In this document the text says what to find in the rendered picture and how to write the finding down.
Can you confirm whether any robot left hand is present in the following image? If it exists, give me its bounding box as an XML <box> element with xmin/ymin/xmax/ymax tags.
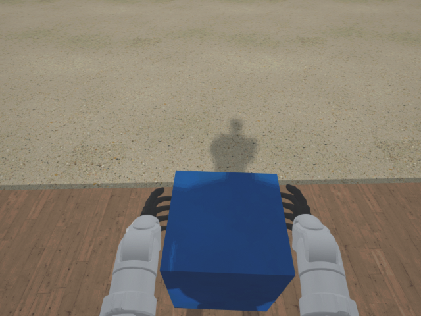
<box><xmin>140</xmin><ymin>187</ymin><xmax>172</xmax><ymax>231</ymax></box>

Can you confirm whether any robot right forearm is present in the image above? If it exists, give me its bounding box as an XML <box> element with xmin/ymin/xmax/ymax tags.
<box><xmin>292</xmin><ymin>214</ymin><xmax>359</xmax><ymax>316</ymax></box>

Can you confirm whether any carton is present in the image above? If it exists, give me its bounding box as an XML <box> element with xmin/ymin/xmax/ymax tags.
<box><xmin>160</xmin><ymin>171</ymin><xmax>295</xmax><ymax>311</ymax></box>

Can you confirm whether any robot right hand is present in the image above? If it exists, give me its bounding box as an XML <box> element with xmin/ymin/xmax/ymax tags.
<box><xmin>280</xmin><ymin>184</ymin><xmax>311</xmax><ymax>231</ymax></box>

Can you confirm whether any robot left forearm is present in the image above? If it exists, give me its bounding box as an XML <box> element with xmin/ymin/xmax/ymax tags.
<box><xmin>99</xmin><ymin>215</ymin><xmax>161</xmax><ymax>316</ymax></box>

